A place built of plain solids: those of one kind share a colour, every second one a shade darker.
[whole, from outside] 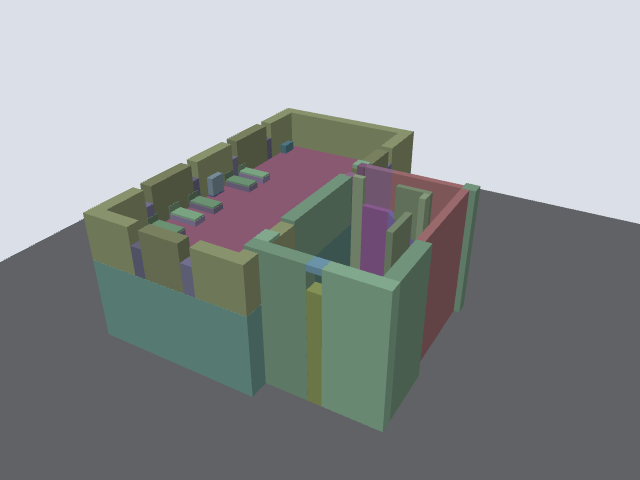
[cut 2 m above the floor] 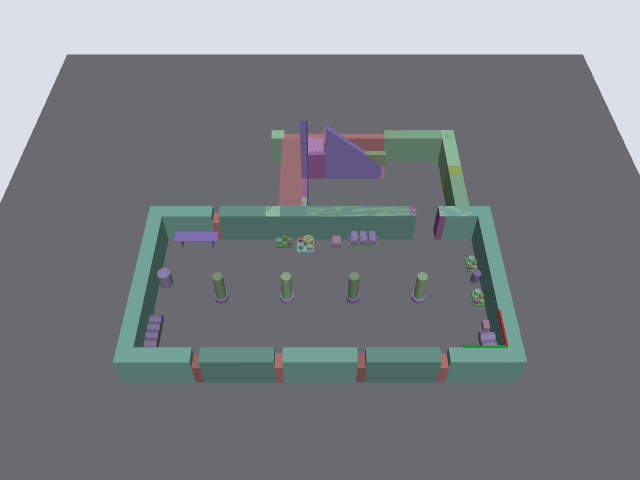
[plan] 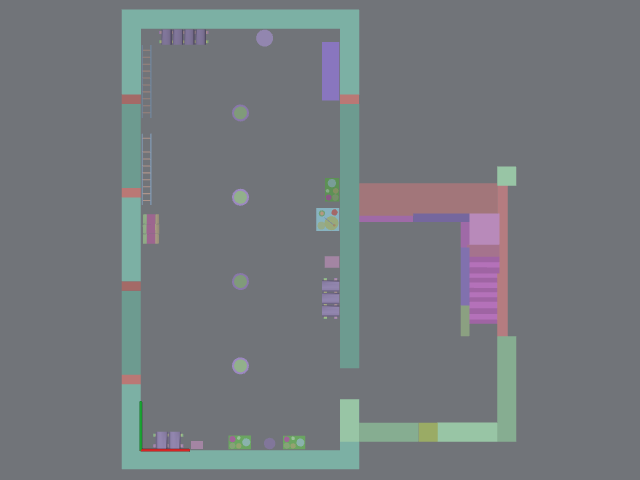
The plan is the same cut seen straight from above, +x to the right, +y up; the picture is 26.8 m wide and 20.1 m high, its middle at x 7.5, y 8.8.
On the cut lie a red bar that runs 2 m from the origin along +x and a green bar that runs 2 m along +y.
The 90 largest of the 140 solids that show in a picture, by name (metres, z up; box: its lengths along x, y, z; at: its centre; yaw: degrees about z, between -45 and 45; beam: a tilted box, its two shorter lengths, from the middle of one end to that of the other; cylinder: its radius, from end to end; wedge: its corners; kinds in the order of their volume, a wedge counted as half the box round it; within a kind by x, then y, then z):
{
 "wall_undercroft_1": {"box": [0.8, 3.56, 5.24], "at": [-0.4, 0.98, 2.32]},
 "wall_undercroft_2": {"box": [0.8, 3.51, 5.24], "at": [-0.4, 4.91, 2.32]},
 "wall_undercroft_3": {"box": [0.8, 3.51, 5.24], "at": [-0.4, 8.82, 2.32]},
 "wall_undercroft_4": {"box": [0.8, 3.51, 5.24], "at": [-0.4, 12.74, 2.32]},
 "wall_undercroft_5": {"box": [0.8, 3.56, 5.24], "at": [-0.4, 16.67, 2.32]},
 "wall_undercroft_6": {"box": [9.94, 0.8, 5.24], "at": [4.17, -0.4, 2.32]},
 "wall_undercroft_7": {"box": [9.94, 0.8, 5.24], "at": [4.17, 18.05, 2.32]},
 "wall_undercroft_8": {"box": [0.8, 2.93, 5.24], "at": [8.74, 0.67, 2.32]},
 "wall_undercroft_9": {"box": [0.8, 11.06, 5.24], "at": [8.74, 8.96, 2.32]},
 "wall_undercroft_10": {"box": [0.8, 3.56, 5.24], "at": [8.74, 16.67, 2.32]},
 "wall_vestibule_1": {"box": [0.8, 1.78, 8.25], "at": [8.74, 1.24, 3.83]},
 "wall_vestibule_2": {"box": [0.8, 6.12, 8.25], "at": [8.74, 6.49, 3.83]},
 "wall_vestibule_3": {"box": [0.8, 0.8, 8.25], "at": [8.74, 11.47, 3.83]},
 "wall_vestibule_4": {"box": [3.29, 0.8, 8.25], "at": [9.98, 0.75, 3.83]},
 "wall_vestibule_5": {"box": [3.29, 0.8, 8.25], "at": [14.07, 0.75, 3.83]},
 "wall_vestibule_6": {"box": [0.8, 4.42, 8.25], "at": [15.32, 2.56, 3.83]},
 "wall_vestibule_7": {"box": [0.8, 0.8, 8.25], "at": [15.32, 11.47, 3.83]},
 "wall_vestibule_8": {"box": [0.8, 0.8, 8.25], "at": [15.32, 11.47, 3.83]},
 "wall_dorter_1": {"box": [0.8, 3.48, 2.8], "at": [-0.4, 0.94, 6.35]},
 "wall_dorter_2": {"box": [0.8, 3.36, 2.8], "at": [-0.4, 4.91, 6.35]},
 "wall_dorter_3": {"box": [0.8, 3.36, 2.8], "at": [-0.4, 8.82, 6.35]},
 "wall_dorter_4": {"box": [0.8, 3.36, 2.8], "at": [-0.4, 12.74, 6.35]},
 "wall_dorter_5": {"box": [0.8, 3.48, 2.8], "at": [-0.4, 16.71, 6.35]},
 "wall_dorter_6": {"box": [3.04, 0.8, 2.8], "at": [0.72, -0.4, 6.35]},
 "wall_dorter_7": {"box": [2.47, 0.8, 2.8], "at": [4.17, -0.4, 6.35]},
 "wall_dorter_8": {"box": [9.94, 0.8, 2.8], "at": [4.17, 18.05, 6.35]},
 "wall_dorter_9": {"box": [3.04, 0.8, 2.8], "at": [7.62, -0.4, 6.35]},
 "wall_dorter_10": {"box": [0.8, 10.82, 2.8], "at": [8.74, 4.61, 6.35]},
 "wall_dorter_11": {"box": [0.8, 3.45, 2.8], "at": [8.74, 12.69, 6.35]},
 "wall_dorter_12": {"box": [0.8, 3.48, 2.8], "at": [8.74, 16.71, 6.35]},
 "floor_dorter_1": {"box": [8.34, 17.65, 0.4], "at": [4.17, 8.82, 5.05]},
 "wall_left_1": {"box": [4.05, 0.45, 5.26], "at": [12.89, 11.3, 5.32]},
 "wall_left_2": {"box": [0.45, 6.3, 8.25], "at": [15.14, 7.92, 3.83]},
 "mass_under_upper_1": {"box": [5.78, 1.36, 2.99], "at": [12.03, 10.49, 1.2]},
 "pier_1": {"box": [0.67, 0.36, 8.25], "at": [9.48, 9.73, 3.83]},
 "pier_2": {"box": [1.98, 0.36, 8.25], "at": [12.77, 9.73, 3.83]},
 "pier_3": {"box": [0.36, 2.34, 8.25], "at": [13.58, 5.94, 3.83]},
 "pier_4": {"box": [0.36, 0.72, 8.25], "at": [13.58, 9.2, 3.83]},
 "fill_under_steps_1": {"wedge": [[13.66, 5.09, -0.3], [13.66, 5.09, -0.24], [13.66, 8.6, -0.3], [13.66, 8.6, 2.77], [15.02, 5.09, -0.3], [15.02, 5.09, -0.24], [15.02, 8.6, -0.3], [15.02, 8.6, 2.77]]},
 "parapet_head_1": {"box": [2.26, 0.36, 6.33], "at": [10.27, 9.73, 3.11]},
 "parapet_head_2": {"box": [0.36, 1.07, 4.12], "at": [13.58, 9.02, 2.01]},
 "parapet_rake_1": {"wedge": [[11.4, 9.55, -0.3], [11.4, 9.55, 6.28], [11.4, 9.91, -0.3], [11.4, 9.91, 6.28], [13.76, 9.55, -0.3], [13.76, 9.55, 4.29], [13.76, 9.91, -0.3], [13.76, 9.91, 4.29]]},
 "parapet_rake_2": {"wedge": [[13.4, 4.98, -0.3], [13.4, 4.98, 1.08], [13.4, 8.48, -0.3], [13.4, 8.48, 4.07], [13.76, 4.98, -0.3], [13.76, 4.98, 1.08], [13.76, 8.48, -0.3], [13.76, 8.48, 4.07]]},
 "mass_under_head_1": {"box": [1.36, 1.32, 2.99], "at": [14.34, 9.25, 1.2]},
 "wall_wallhead_1": {"box": [0.45, 0.56, 3.0], "at": [8.91, 9.74, 6.45]},
 "wall_wallhead_2": {"box": [0.45, 0.56, 3.0], "at": [8.91, 11.25, 6.45]},
 "wall_wallhead_3": {"box": [2.63, 0.45, 3.0], "at": [10.01, 11.3, 6.45]},
 "wall_dorter_under_light_1": {"box": [0.8, 0.55, 1.75], "at": [-0.4, 2.96, 5.83]},
 "wall_dorter_under_light_2": {"box": [0.8, 0.55, 1.75], "at": [-0.4, 6.87, 5.83]},
 "wall_dorter_under_light_3": {"box": [0.8, 0.55, 1.75], "at": [-0.4, 10.78, 5.83]},
 "wall_dorter_under_light_4": {"box": [0.8, 0.55, 1.75], "at": [-0.4, 14.69, 5.83]},
 "wall_dorter_under_light_5": {"box": [0.7, 0.8, 1.75], "at": [2.58, -0.4, 5.83]},
 "wall_dorter_under_light_6": {"box": [0.7, 0.8, 1.75], "at": [5.75, -0.4, 5.83]},
 "wall_vestibule_under_light_1": {"box": [0.8, 0.8, 6.9], "at": [12.03, 0.75, 3.15]},
 "wall_undercroft_under_light_1": {"box": [0.8, 0.4, 1.75], "at": [-0.4, 2.96, 0.57]},
 "wall_undercroft_under_light_2": {"box": [0.8, 0.4, 1.75], "at": [-0.4, 6.87, 0.57]},
 "wall_undercroft_under_light_3": {"box": [0.8, 0.4, 1.75], "at": [-0.4, 10.78, 0.57]},
 "wall_undercroft_under_light_4": {"box": [0.8, 0.4, 1.75], "at": [-0.4, 14.69, 0.57]},
 "wall_undercroft_under_light_5": {"box": [0.8, 0.4, 1.75], "at": [8.74, 14.69, 0.57]},
 "pier_undercroft_1": {"cylinder": 0.27, "from": [4.17, 3.53, 0.29], "to": [4.17, 3.53, 3.04]},
 "pier_undercroft_2": {"cylinder": 0.27, "from": [4.17, 7.06, 0.3], "to": [4.17, 7.06, 3.04]},
 "pier_undercroft_3": {"cylinder": 0.27, "from": [4.17, 10.59, 0.27], "to": [4.17, 10.59, 3.04]},
 "pier_undercroft_4": {"cylinder": 0.27, "from": [4.17, 14.12, 0.29], "to": [4.17, 14.12, 3.04]},
 "bed_frame_dorter_1": {"box": [1.86, 0.88, 0.34], "at": [0.96, 6.46, 5.42]},
 "bed_frame_dorter_2": {"box": [1.9, 0.86, 0.33], "at": [0.98, 4.74, 5.41]},
 "bed_frame_dorter_3": {"box": [1.92, 0.89, 0.34], "at": [0.99, 9.94, 5.42]},
 "bed_frame_dorter_4": {"box": [1.95, 0.81, 0.37], "at": [1.01, 11.37, 5.44]},
 "jamb_slype_1": {"box": [0.8, 0.35, 2.2], "at": [8.74, 1.96, 1.05]},
 "jamb_slype_2": {"box": [0.8, 0.35, 2.2], "at": [8.74, 3.61, 1.05]},
 "bed_pallet_dorter_1": {"box": [1.74, 0.82, 0.11], "at": [0.99, 6.46, 5.64]},
 "bed_pallet_dorter_2": {"box": [1.78, 0.8, 0.11], "at": [1.01, 4.74, 5.63]},
 "bed_pallet_dorter_3": {"box": [1.8, 0.83, 0.11], "at": [1.02, 9.94, 5.64]},
 "bed_pallet_dorter_4": {"box": [1.83, 0.75, 0.11], "at": [1.04, 11.37, 5.68]},
 "bed_pallet_dorter_5": {"box": [1.86, 0.73, 0.11], "at": [1.05, 2.98, 5.63]},
 "cask_undercroft_1": {"cylinder": 0.35, "from": [5.18, 17.26, 0.0], "to": [5.18, 17.26, 0.95]},
 "cask_undercroft_2": {"cylinder": 0.24, "from": [5.39, 0.28, 0.0], "to": [5.39, 0.28, 0.68]},
 "aumbry_carcase_dorter_1": {"box": [0.41, 1.05, 1.15], "at": [0.24, 8.35, 5.91]},
 "pier_undercroft_base_1": {"cylinder": 0.35, "from": [4.17, 3.53, 0.0], "to": [4.17, 3.53, 0.29]},
 "pier_undercroft_base_2": {"cylinder": 0.35, "from": [4.17, 7.06, 0.0], "to": [4.17, 7.06, 0.3]},
 "pier_undercroft_base_3": {"cylinder": 0.35, "from": [4.17, 10.59, 0.0], "to": [4.17, 10.59, 0.27]},
 "pier_undercroft_base_4": {"cylinder": 0.35, "from": [4.17, 14.12, 0.0], "to": [4.17, 14.12, 0.29]},
 "chest_dorter_1": {"box": [0.45, 1.01, 0.6], "at": [0.26, 16.54, 5.55]},
 "wall_vestibule_over_light_1": {"box": [0.8, 0.8, 0.35], "at": [12.03, 0.75, 7.78]},
 "treadb_1": {"wedge": [[13.66, 5.94, 0.27], [13.66, 5.94, 0.77], [13.66, 6.25, 0.27], [13.66, 6.25, 0.78], [15.02, 5.94, 0.27], [15.02, 5.94, 0.77], [15.02, 6.25, 0.27], [15.02, 6.25, 0.78]]},
 "treadb_2": {"wedge": [[13.66, 7.4, 1.6], [13.66, 7.4, 2.06], [13.66, 7.7, 1.6], [13.66, 7.7, 2.07], [15.02, 7.4, 1.6], [15.02, 7.4, 2.06], [15.02, 7.69, 1.6], [15.02, 7.69, 2.07]]},
 "pot_plinth_undercroft_1": {"box": [0.95, 0.59, 0.17], "at": [4.14, 0.33, 0.04]},
 "pot_plinth_undercroft_2": {"box": [0.6, 0.99, 0.17], "at": [8.01, 10.9, 0.04]},
 "tub_stand_undercroft_1": {"box": [0.97, 0.97, 0.17], "at": [7.83, 9.66, 0.04]},
 "crate_undercroft_1": {"box": [0.61, 0.49, 0.43], "at": [8.0, 7.88, 0.17]},
 "table_top_undercroft_1": {"box": [0.72, 2.46, 0.06], "at": [7.95, 15.87, 0.72]}
}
